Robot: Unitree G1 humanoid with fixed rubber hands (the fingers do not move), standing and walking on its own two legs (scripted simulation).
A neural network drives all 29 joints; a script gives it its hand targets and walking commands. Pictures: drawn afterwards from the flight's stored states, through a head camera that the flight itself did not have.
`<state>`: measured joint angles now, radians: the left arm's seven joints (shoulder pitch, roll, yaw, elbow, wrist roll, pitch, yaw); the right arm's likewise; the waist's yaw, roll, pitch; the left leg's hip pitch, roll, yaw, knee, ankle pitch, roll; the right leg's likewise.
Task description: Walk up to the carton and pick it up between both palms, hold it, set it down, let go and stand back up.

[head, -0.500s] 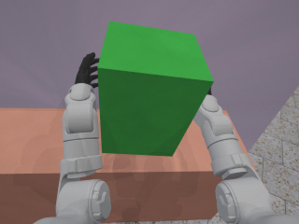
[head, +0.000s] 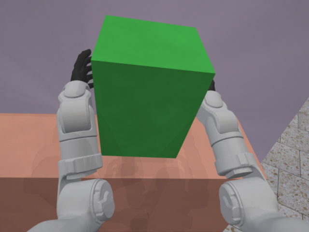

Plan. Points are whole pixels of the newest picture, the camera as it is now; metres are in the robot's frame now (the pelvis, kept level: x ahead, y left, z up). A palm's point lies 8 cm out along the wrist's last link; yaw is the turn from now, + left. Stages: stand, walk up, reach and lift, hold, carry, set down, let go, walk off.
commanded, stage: hold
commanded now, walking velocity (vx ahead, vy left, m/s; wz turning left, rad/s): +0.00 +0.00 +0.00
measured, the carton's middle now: (145, 95) +0.37 +0.01 +0.20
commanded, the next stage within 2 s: none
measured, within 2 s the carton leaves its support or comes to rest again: neither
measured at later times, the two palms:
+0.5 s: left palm (80, 87) +0.36 +0.16 +0.23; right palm (204, 93) +0.37 -0.13 +0.21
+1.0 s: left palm (81, 88) +0.36 +0.16 +0.23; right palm (204, 94) +0.37 -0.14 +0.21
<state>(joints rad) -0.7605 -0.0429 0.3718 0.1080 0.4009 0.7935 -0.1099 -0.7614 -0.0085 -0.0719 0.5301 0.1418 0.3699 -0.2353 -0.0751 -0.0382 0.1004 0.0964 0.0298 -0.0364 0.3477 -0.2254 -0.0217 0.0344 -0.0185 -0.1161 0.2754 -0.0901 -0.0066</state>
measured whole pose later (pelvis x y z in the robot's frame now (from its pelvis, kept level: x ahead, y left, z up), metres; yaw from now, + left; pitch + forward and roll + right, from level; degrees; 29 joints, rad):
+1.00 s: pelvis +0.00 +0.00 +0.00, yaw +0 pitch -13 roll -1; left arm -0.71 -0.05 0.35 0.05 0.41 0.80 -0.12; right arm -0.72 -0.01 -0.05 0.49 0.15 0.36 -0.24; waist -0.08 -0.05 0.12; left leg 0.11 0.03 -0.03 0.35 -0.23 -0.02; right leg 0.04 -0.02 -0.11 0.28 -0.10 -0.01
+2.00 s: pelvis +0.00 +0.00 +0.00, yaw +0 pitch -13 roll -1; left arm -0.72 -0.05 0.35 0.06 0.41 0.80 -0.12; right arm -0.73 -0.01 -0.05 0.49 0.15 0.36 -0.24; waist -0.08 -0.05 0.12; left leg 0.10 0.03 -0.03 0.35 -0.23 -0.02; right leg 0.04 -0.02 -0.11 0.28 -0.10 -0.01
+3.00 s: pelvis +0.00 +0.00 +0.00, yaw +0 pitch -13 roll -1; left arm -0.72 -0.04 0.35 0.05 0.41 0.81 -0.12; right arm -0.72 -0.01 -0.05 0.48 0.16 0.36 -0.25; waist -0.08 -0.05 0.13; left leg 0.10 0.03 -0.03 0.35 -0.23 -0.02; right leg 0.04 -0.02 -0.11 0.28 -0.10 0.00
